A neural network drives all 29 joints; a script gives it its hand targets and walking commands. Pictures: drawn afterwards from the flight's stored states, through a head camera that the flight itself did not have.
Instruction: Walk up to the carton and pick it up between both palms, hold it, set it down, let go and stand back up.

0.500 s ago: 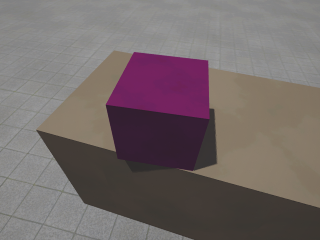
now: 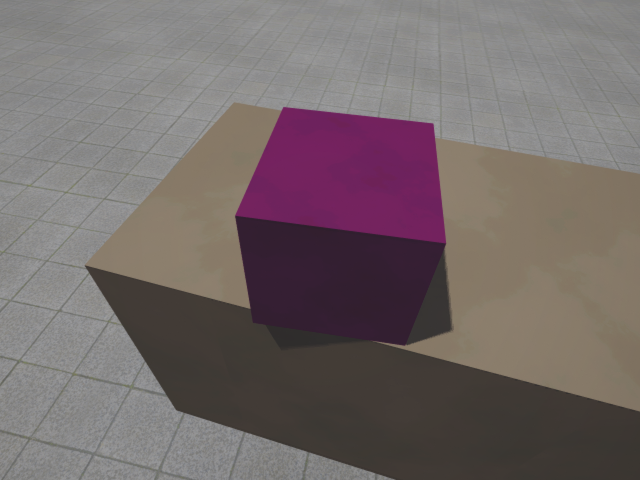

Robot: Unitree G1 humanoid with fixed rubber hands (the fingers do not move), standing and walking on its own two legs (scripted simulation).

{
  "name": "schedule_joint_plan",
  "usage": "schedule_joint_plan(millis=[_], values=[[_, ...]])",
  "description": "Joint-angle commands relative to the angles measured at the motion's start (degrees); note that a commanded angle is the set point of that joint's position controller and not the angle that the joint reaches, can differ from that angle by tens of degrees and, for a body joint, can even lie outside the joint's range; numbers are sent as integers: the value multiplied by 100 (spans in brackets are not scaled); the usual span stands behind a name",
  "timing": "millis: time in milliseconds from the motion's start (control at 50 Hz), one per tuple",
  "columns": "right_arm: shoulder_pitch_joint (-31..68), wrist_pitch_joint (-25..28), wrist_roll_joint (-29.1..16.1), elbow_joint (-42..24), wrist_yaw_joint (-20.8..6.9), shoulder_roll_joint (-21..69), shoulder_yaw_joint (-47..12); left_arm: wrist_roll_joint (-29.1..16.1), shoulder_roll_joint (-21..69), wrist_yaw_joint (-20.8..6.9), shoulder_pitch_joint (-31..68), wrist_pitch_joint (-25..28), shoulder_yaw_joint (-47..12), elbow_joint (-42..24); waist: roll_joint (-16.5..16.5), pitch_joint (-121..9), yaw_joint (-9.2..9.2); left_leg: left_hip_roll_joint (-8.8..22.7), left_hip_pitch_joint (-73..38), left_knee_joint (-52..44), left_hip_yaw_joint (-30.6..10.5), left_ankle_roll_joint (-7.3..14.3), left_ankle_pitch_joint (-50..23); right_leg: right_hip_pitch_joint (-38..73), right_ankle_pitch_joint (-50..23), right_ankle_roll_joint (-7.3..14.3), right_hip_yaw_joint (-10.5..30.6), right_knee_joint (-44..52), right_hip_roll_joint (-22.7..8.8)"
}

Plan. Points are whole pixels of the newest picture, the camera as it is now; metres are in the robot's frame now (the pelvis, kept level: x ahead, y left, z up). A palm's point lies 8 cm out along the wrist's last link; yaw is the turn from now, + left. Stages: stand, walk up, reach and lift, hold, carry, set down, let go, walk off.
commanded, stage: walk up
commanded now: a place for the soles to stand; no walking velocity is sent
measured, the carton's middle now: (342, 223) +0.50 -0.02 +0.04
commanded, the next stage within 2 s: none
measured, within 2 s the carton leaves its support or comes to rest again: neither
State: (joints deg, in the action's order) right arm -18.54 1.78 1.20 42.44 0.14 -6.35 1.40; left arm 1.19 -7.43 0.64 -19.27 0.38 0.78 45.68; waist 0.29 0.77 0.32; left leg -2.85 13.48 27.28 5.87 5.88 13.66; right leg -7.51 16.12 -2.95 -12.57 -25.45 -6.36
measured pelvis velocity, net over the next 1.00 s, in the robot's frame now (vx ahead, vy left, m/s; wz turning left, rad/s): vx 0.04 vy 0.05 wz -0.04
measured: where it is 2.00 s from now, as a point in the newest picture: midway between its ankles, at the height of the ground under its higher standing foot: outside the picture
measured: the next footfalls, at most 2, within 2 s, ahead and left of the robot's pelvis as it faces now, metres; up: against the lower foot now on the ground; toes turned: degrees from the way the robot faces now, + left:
right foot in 1.20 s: +0.07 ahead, -0.09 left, +0.00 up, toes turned -11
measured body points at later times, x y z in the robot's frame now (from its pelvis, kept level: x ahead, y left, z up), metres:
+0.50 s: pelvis -0.01 +0.00 +0.00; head +0.00 +0.00 +0.45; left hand +0.05 +0.21 -0.14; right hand +0.04 -0.23 -0.13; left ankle +0.02 +0.05 -0.74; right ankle -0.03 -0.14 -0.74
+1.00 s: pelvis +0.04 +0.05 -0.01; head +0.08 +0.06 +0.44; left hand +0.14 +0.27 -0.15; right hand +0.07 -0.18 -0.13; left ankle +0.05 +0.09 -0.74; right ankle +0.04 -0.08 -0.68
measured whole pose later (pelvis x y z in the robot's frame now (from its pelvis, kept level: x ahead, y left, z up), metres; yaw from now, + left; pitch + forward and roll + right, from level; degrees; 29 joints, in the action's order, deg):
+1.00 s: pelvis +0.04 +0.05 -0.01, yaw -2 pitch -2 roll -1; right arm -24.8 2.4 2.8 38.5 2.6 -6.5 2.0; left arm 1.9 -9.1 1.7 -15.6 -1.4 1.8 43.0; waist -0.9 5.9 -1.8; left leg -1.9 12.7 31.0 9.3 6.3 17.3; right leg -25.2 26.5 -1.0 -0.6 -57.4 -0.9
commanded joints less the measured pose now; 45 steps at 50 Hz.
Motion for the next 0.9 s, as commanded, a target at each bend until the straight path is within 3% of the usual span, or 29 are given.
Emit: schedule_joint_plan(millis=[0, 20, 40, 140, 240, 300, 400, 420, 440, 460, 480, 500, 540, 560, 600, 620, 640, 660, 680, 700, 720, 740, 760, 780, 800, 840, 880], values=[[-372, 104, -1, -397, 47, -641, 162, -6, -377, 24, -200, 83, 95, -306, 188, 50, -52, 1037, 14, -1042, -1493, -413, -1208, -116, -119, 205, 608, 211, -53], [-338, 103, -11, -403, 49, -621, 160, -15, -366, 26, -266, 86, 73, -304, 362, 19, -16, 997, -19, -1055, -1421, -394, -1115, -153, -51, 213, 613, 219, -53], [-368, 101, -11, -364, 47, -650, 174, 27, -386, 32, -263, 77, 103, -254, 190, -15, -45, 1031, -18, -1084, -1492, -401, -1067, -33, -88, 216, 619, 243, -27], [-414, 98, -4, -338, 42, -608, 153, 30, -350, 43, -272, 83, 85, -156, 63, 90, -16, 996, 41, -1043, -1325, -400, -1142, -10, -237, 232, 675, 276, -101], [-457, 75, -12, -289, 57, -644, 169, 49, -383, 58, -307, 76, 79, -130, 224, 198, -40, 983, -33, -1060, -1200, -418, -1133, -199, -238, 211, 711, 270, -112], [-530, 69, -21, -231, 51, -682, 142, 36, -392, 55, -307, 80, 70, -81, -51, 267, -41, 1007, 110, -1136, -1200, -450, -937, -140, -215, 223, 727, 310, -107], [-544, 79, -12, -176, 45, -654, 143, 11, -438, 47, -324, 101, 70, -17, 184, 144, -58, 913, -26, -1035, -1089, -440, -841, -133, -337, 255, 742, 321, -138], [-582, 73, -12, -190, 42, -641, 145, 8, -420, 47, -313, 101, 60, -22, 54, 163, -68, 930, -1, -1040, -1067, -443, -778, -165, -282, 254, 747, 350, -156], [-597, 73, -16, -163, 40, -654, 140, 20, -437, 50, -335, 99, 62, -47, 173, 168, -62, 923, 10, -1077, -1107, -448, -583, -158, -214, 245, 760, 351, -133], [-681, 18, 59, -220, -65, -791, 198, 160, -341, 86, -778, 166, 87, -130, 519, -60, 37, 635, 160, -897, -851, -341, 1002, 113, 688, 350, 723, 385, -117], [-489, -24, 61, -258, -117, -739, 196, 199, -429, 88, -797, 191, 108, -192, 197, 238, 113, 528, 741, -714, -838, -217, 1443, 188, 1017, 450, 931, 470, -233], [-380, -49, 82, -367, -155, -702, 188, 218, -594, 106, -905, 207, 167, -203, -49, 402, 157, 425, 1172, -273, -654, -256, 1567, 168, 1590, 578, 1361, 779, -568], [-203, -60, 196, -581, -231, -590, 144, 182, -847, 168, -1092, 196, 273, -167, -801, 885, 236, 311, 1616, 987, -216, -300, 1277, -212, 2581, 1102, 2506, 1615, -1496], [-158, -50, 251, -661, -255, -551, 144, 171, -878, 208, -989, 194, 299, -215, -947, 1053, 233, 466, 1766, 1450, -250, -262, 1394, -345, 2543, 1305, 2651, 1772, -1817], [-262, -49, 258, -740, -277, -566, 169, 190, -873, 252, -642, 253, 305, -320, -992, 1107, 48, 798, 2001, 1836, -521, -328, 1576, -175, 1935, 1383, 2508, 1744, -1977], [-245, -44, 267, -794, -267, -576, 156, 174, -762, 237, -577, 280, 291, -388, -903, 982, 44, 776, 2013, 1696, -527, -366, 1609, -48, 1430, 1323, 2272, 1599, -1825], [-229, -33, 246, -806, -252, -571, 139, 154, -799, 207, -504, 296, 305, -425, -1015, 1034, 3, 853, 1714, 1461, -516, -405, 1374, -301, 1114, 1208, 2011, 1469, -1688], [-324, -3, 241, -828, -241, -534, 111, 134, -778, 176, -355, 293, 295, -480, -797, 1008, -120, 848, 1236, 985, -468, -444, 1012, -579, 748, 1028, 1739, 1237, -1496], [-619, 33, 229, -724, -233, -515, 114, 128, -801, 136, -52, 265, 276, -543, -452, 898, -380, 803, 321, 192, -445, -448, 407, -1037, 351, 767, 1252, 850, -1199], [-1126, 103, 199, -541, -182, -586, 155, 72, -619, 58, 34, 225, 187, -539, 149, 740, -598, 715, -557, -412, -626, -546, -670, -1427, -166, 456, 691, 84, -640], [-1466, 169, 175, -459, -132, -901, 244, 36, -307, -32, -184, 205, 93, -587, 1054, 394, -579, 1275, -922, -771, -1679, -470, -1413, -1594, 339, 129, 123, -1192, 62], [-1634, 171, 139, -442, -57, -1292, 370, 61, -270, -63, -319, 124, 95, -688, 1372, 275, -536, 1853, -1080, -1093, -2889, -197, -909, -2198, 1716, 36, 316, -2182, 508], [-1559, 121, 116, -514, 17, -1320, 425, 115, -462, -35, -272, 18, 195, -717, 850, 492, -498, 2141, -554, -1355, -3216, 184, 401, -2215, 2074, 94, 739, -2701, 464], [-1456, 94, 117, -559, 73, -1203, 422, 162, -500, 3, -157, -48, 214, -765, 728, 705, -458, 2242, -485, -1468, -3129, 205, 221, -2358, 1984, 139, 992, -3000, 386], [-1414, 100, 115, -639, 135, -1127, 381, 114, -360, 22, -135, -69, 151, -727, 727, 702, -402, 2167, -786, -1256, -2614, 125, -888, -2574, 1792, 190, 1162, -3194, 311], [-1375, 142, 159, -728, 236, -982, 326, 35, -244, 70, -326, -78, 108, -587, 589, 360, -278, 2103, -1042, -739, -2019, -106, -3095, -2469, 1368, 262, 1411, -3507, 310], [-1166, 170, 172, -744, 263, -814, 272, 50, -190, 101, -228, -75, 86, -537, 478, -22, -183, 2002, -957, -625, -1693, -105, -3696, -2127, 1142, 288, 1505, -3496, 389]])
